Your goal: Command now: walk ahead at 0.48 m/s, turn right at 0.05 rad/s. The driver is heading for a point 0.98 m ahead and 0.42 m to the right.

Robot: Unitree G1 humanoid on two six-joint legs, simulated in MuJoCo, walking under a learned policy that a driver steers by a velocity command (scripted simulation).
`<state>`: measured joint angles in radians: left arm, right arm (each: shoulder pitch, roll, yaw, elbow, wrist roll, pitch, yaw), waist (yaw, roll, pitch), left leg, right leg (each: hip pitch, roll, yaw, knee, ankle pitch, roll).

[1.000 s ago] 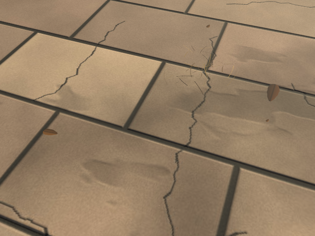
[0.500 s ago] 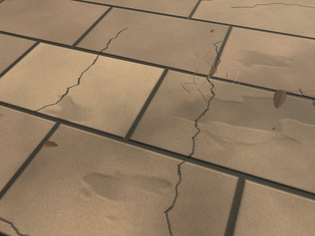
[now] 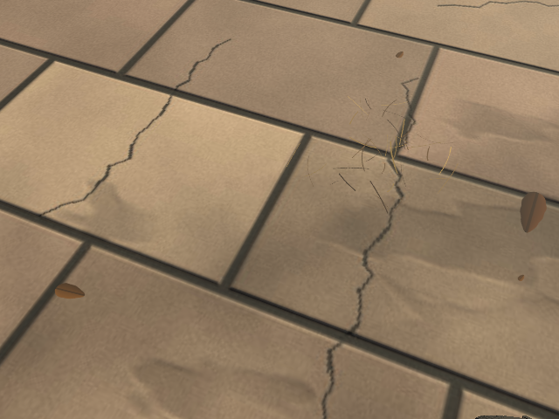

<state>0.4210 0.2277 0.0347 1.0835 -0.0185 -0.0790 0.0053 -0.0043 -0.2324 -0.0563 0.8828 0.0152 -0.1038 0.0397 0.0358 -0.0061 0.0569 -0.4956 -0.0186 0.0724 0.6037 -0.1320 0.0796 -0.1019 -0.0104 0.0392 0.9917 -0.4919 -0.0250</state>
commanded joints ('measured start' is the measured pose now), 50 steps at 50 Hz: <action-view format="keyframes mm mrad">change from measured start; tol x32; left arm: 1 -74 123 20 -113 -39 -61 -3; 20 -469 44 25 -316 -3 7 -53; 26 8 338 144 -257 -11 23 -35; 50 -24 70 47 -390 2 19 16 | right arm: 1 217 -128 -29 30 -2 -5 -7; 44 -78 -127 -19 -191 -6 -25 -30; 50 334 -298 -79 -132 -43 -51 -36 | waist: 1 -113 72 -168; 50 -123 101 -368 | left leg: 1 593 342 -542 -362 -168 191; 7 228 249 -170 -509 9 140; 19 573 294 71 -448 235 81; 24 587 286 154 -3 880 15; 27 -225 -39 -100 828 -459 -91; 28 -337 25 -175 846 -386 -60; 47 59 29 -143 -138 85 -80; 50 754 323 -486 -159 -24 104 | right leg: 1 -606 -62 62 395 101 -39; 15 -592 -112 -4 -249 618 -8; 24 -271 58 -179 -401 335 -129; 27 536 -349 830 -669 224 -435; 31 67 -189 341 -722 515 -273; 43 -122 -97 249 -720 423 -188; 50 -372 72 180 -5 254 -39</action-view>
